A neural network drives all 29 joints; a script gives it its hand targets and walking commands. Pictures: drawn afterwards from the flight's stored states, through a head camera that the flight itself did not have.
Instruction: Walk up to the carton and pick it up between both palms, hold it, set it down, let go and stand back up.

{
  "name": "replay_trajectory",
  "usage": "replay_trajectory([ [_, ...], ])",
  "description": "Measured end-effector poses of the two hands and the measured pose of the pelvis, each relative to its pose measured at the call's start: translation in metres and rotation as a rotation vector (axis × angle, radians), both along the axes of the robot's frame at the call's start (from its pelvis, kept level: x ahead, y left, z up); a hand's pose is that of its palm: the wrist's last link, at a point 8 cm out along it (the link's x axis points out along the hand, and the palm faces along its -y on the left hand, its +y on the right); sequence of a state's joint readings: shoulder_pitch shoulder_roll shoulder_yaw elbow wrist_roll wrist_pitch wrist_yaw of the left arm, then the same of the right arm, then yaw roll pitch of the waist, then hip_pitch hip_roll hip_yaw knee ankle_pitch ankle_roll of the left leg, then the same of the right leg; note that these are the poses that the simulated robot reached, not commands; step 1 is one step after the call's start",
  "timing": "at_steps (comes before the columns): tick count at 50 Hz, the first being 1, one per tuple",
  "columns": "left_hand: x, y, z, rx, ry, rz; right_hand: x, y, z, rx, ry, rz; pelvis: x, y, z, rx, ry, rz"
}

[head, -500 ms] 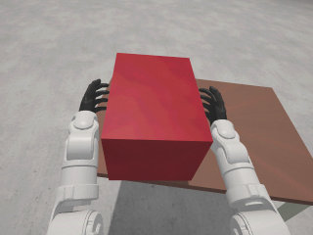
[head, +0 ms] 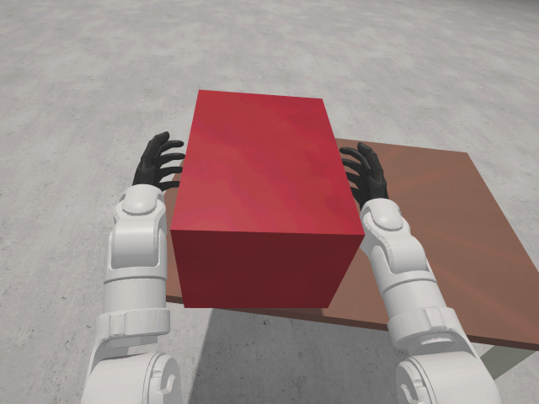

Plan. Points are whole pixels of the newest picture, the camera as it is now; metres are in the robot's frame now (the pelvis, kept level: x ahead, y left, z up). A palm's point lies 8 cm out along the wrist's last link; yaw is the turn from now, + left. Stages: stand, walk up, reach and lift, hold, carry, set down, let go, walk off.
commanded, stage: hold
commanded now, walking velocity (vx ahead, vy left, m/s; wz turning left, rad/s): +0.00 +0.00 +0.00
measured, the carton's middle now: (259, 193) +0.43 +0.01 +0.11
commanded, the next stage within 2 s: none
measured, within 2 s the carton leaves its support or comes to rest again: neither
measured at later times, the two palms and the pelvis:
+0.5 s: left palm (146, 186) +0.36 +0.17 +0.18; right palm (372, 192) +0.36 -0.15 +0.17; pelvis +0.00 +0.00 +0.00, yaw +0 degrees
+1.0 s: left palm (146, 183) +0.36 +0.17 +0.18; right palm (371, 191) +0.36 -0.15 +0.17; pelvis +0.00 +0.00 +0.00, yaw -1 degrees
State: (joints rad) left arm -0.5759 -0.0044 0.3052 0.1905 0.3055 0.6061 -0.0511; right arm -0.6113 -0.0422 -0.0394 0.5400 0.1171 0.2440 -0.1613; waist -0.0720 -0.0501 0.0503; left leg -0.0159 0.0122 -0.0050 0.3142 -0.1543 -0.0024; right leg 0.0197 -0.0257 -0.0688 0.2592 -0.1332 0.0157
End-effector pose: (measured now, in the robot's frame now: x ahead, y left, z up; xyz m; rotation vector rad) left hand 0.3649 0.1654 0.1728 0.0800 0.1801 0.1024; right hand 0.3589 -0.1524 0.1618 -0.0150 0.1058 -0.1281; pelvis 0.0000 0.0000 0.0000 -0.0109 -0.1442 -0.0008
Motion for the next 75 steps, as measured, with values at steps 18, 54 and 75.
replay_trajectory([
  [18,-0.001,-0.001,0.010,0.003,-0.027,0.006,0.002,-0.001,0.012,-0.006,-0.031,0.011,-0.002,-0.002,0.000,0.000,0.000,-0.002],
  [54,-0.004,0.003,0.008,-0.004,-0.019,0.006,0.002,0.003,0.011,0.004,-0.028,0.016,0.002,0.002,0.000,-0.001,-0.007,-0.006],
  [75,-0.010,0.000,0.007,0.001,-0.035,0.004,-0.003,0.000,0.010,0.012,-0.045,0.015,0.004,-0.002,0.000,-0.001,-0.019,-0.004],
])
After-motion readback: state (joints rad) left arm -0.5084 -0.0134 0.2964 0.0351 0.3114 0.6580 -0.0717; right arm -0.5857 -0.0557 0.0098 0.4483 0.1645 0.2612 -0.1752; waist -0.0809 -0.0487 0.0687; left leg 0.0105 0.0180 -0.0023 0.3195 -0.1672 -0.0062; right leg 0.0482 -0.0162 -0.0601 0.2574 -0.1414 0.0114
